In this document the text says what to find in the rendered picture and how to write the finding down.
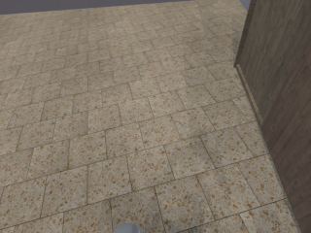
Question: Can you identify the robot left thigh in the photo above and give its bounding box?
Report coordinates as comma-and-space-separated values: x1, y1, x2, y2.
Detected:
113, 223, 142, 233

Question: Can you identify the wardrobe door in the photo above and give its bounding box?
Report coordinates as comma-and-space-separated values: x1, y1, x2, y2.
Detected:
239, 0, 311, 121
260, 32, 311, 233

